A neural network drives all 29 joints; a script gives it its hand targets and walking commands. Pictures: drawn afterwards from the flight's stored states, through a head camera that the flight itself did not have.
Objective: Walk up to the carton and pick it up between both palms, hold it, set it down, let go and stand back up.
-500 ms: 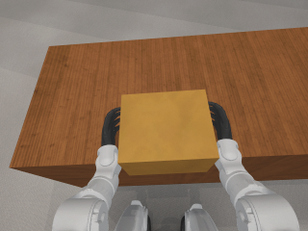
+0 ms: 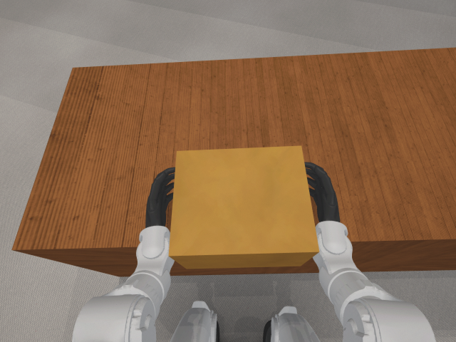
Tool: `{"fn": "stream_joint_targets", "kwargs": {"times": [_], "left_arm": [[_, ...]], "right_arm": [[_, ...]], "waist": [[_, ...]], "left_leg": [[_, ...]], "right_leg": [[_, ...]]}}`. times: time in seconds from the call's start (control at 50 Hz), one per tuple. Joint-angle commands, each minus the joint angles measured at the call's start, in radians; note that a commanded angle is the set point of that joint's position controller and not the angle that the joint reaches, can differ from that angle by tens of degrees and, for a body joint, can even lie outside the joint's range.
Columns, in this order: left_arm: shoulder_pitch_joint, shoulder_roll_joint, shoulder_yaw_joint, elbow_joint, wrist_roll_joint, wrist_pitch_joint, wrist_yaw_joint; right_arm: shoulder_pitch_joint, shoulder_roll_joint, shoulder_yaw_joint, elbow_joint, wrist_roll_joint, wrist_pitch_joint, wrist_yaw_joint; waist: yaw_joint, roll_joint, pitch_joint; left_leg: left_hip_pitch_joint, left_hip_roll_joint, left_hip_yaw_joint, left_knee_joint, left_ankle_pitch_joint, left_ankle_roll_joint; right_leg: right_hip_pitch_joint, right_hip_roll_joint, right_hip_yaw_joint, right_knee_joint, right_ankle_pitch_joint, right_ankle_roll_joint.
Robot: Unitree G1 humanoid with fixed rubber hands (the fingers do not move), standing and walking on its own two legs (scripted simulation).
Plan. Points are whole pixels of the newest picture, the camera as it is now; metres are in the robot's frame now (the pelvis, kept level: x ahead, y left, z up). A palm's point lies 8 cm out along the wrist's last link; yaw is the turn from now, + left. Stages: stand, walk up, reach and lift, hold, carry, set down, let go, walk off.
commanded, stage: reach and lift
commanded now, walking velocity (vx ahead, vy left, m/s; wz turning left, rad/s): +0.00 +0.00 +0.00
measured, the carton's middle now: (240, 210) +0.36 +0.02 -0.05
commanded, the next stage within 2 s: none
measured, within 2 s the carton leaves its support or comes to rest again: leaves its support in 0.68 s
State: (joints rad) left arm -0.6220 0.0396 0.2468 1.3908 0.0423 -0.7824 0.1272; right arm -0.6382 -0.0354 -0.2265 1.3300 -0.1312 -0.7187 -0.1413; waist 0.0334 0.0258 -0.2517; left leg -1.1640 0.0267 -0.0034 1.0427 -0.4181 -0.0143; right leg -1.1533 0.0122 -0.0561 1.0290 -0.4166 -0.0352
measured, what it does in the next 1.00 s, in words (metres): stands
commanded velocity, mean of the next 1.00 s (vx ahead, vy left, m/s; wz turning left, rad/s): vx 0.00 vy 0.00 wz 0.00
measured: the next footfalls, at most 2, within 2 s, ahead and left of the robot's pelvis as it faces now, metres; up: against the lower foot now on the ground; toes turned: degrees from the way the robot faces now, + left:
none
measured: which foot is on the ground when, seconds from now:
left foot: down 0.00-1.00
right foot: down 0.00-1.00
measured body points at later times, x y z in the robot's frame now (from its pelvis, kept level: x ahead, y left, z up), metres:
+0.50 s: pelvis +0.00 +0.00 +0.00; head +0.15 -0.01 +0.43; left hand +0.36 +0.17 -0.06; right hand +0.38 -0.14 -0.06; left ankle +0.02 +0.13 -0.65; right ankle +0.02 -0.10 -0.65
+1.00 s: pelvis +0.00 +0.00 +0.01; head +0.11 +0.01 +0.44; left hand +0.37 +0.17 -0.05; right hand +0.38 -0.14 -0.04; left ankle +0.02 +0.13 -0.65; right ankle +0.02 -0.10 -0.65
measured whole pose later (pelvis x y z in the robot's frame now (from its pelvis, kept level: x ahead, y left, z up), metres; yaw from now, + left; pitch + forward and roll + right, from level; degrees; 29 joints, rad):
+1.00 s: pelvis +0.00 +0.00 +0.01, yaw +1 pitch +29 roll -4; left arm -0.64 0.09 -0.01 1.40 -0.18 -0.59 0.14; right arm -0.60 -0.03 -0.09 1.24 -0.03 -0.47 -0.18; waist -0.02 0.07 -0.30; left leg -1.13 0.03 -0.07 1.05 -0.43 -0.02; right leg -1.07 0.02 -0.12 0.98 -0.41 -0.04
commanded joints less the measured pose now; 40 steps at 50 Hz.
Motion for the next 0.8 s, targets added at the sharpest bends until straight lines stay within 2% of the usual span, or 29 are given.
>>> {"fn": "stream_joint_targets", "kwargs": {"times": [0.0,0.42,0.44,0.46,0.5,0.52,0.58,0.6,0.64,0.66,0.68,0.72,0.74,0.76,0.78], "left_arm": [[-0.554,-0.626,-0.253,-0.132,0.183,-0.051,-0.145],[-0.555,-0.68,-0.288,-0.138,0.174,-0.059,-0.139],[-0.658,-0.6,-0.316,-0.067,0.086,-0.021,-0.151],[-0.643,-0.618,-0.341,-0.113,0.042,-0.008,-0.153],[-0.66,-0.636,-0.376,-0.167,0.018,0.013,-0.153],[-0.691,-0.628,-0.363,-0.165,0.004,0.017,-0.149],[-0.66,-0.664,-0.383,-0.187,0.01,0.023,-0.15],[-0.704,-0.658,-0.391,-0.194,-0.004,0.025,-0.147],[-0.704,-0.649,-0.378,-0.188,0.001,0.027,-0.152],[-0.737,-0.67,-0.394,-0.2,-0.012,0.031,-0.144],[-0.702,-0.67,-0.378,-0.198,0.003,0.031,-0.152],[-0.767,-0.67,-0.389,-0.197,-0.036,0.039,-0.155],[-0.725,-0.706,-0.406,-0.228,-0.021,0.049,-0.148],[-0.736,-0.724,-0.436,-0.241,-0.029,0.058,-0.144],[-0.724,-0.728,-0.443,-0.258,-0.023,0.061,-0.138]], "right_arm": [[-0.496,0.684,0.313,-0.058,-0.21,-0.025,0.184],[-0.482,0.724,0.349,-0.066,-0.19,-0.033,0.18],[-0.508,0.702,0.252,0.031,-0.247,0.003,0.167],[-0.46,0.704,0.27,0.034,-0.245,0.016,0.162],[-0.493,0.713,0.301,0.024,-0.205,0.027,0.156],[-0.484,0.721,0.295,0.053,-0.195,0.041,0.157],[-0.492,0.759,0.321,0.015,-0.193,0.05,0.16],[-0.529,0.749,0.316,-0.005,-0.183,0.055,0.157],[-0.509,0.784,0.344,-0.024,-0.17,0.068,0.157],[-0.568,0.746,0.318,-0.051,-0.164,0.07,0.165],[-0.504,0.801,0.361,-0.05,-0.153,0.084,0.158],[-0.578,0.801,0.373,-0.113,-0.142,0.101,0.147],[-0.572,0.802,0.391,-0.147,-0.119,0.105,0.155],[-0.598,0.781,0.4,-0.193,-0.106,0.106,0.155],[-0.582,0.785,0.409,-0.19,-0.1,0.11,0.159]], "waist": [[0.003,-0.043,-0.668],[0.0,-0.031,-0.671],[-0.071,-0.027,-0.638],[-0.09,-0.021,-0.657],[-0.087,0.015,-0.693],[-0.086,0.009,-0.673],[-0.099,-0.011,-0.691],[-0.089,0.015,-0.713],[-0.091,-0.024,-0.702],[-0.1,0.009,-0.737],[-0.099,-0.002,-0.693],[-0.09,-0.009,-0.747],[-0.093,0.037,-0.754],[-0.097,0.053,-0.776],[-0.084,0.071,-0.798]], "left_leg": [[0.373,-0.043,0.052,-0.085,0.41,-0.029],[0.397,-0.041,0.037,-0.091,0.429,-0.03],[0.337,-0.044,0.022,-0.084,0.301,-0.021],[0.329,-0.049,0.012,-0.088,0.299,-0.019],[0.38,-0.06,0.013,-0.078,0.31,-0.027],[0.383,-0.058,-0.002,-0.081,0.318,-0.027],[0.365,-0.069,-0.01,-0.072,0.356,-0.029],[0.362,-0.068,-0.014,-0.075,0.348,-0.033],[0.365,-0.069,-0.014,-0.094,0.333,-0.021],[0.368,-0.065,-0.027,-0.094,0.33,-0.026],[0.352,-0.072,-0.012,-0.079,0.335,-0.016],[0.333,-0.077,-0.031,-0.089,0.303,-0.016],[0.374,-0.077,-0.029,-0.083,0.35,-0.025],[0.431,-0.073,-0.032,-0.086,0.38,-0.038],[0.488,-0.067,-0.034,-0.08,0.427,-0.045]], "right_leg": [[0.474,0.006,0.031,-0.151,0.33,0.048],[0.47,0.012,0.024,-0.16,0.344,0.046],[0.477,0.017,-0.003,-0.181,0.357,0.053],[0.498,0.013,0.008,-0.171,0.395,0.051],[0.484,0.027,0.008,-0.156,0.423,0.054],[0.461,0.021,0.01,-0.155,0.403,0.045],[0.514,0.028,0.02,-0.15,0.426,0.052],[0.51,0.028,0.014,-0.141,0.428,0.05],[0.564,0.024,0.021,-0.145,0.446,0.06],[0.519,0.027,0.021,-0.144,0.421,0.054],[0.564,0.027,0.038,-0.145,0.445,0.058],[0.59,0.026,0.04,-0.139,0.425,0.057],[0.571,0.031,0.038,-0.134,0.443,0.056],[0.544,0.047,0.016,-0.14,0.44,0.054],[0.515,0.05,0.012,-0.14,0.454,0.049]]}}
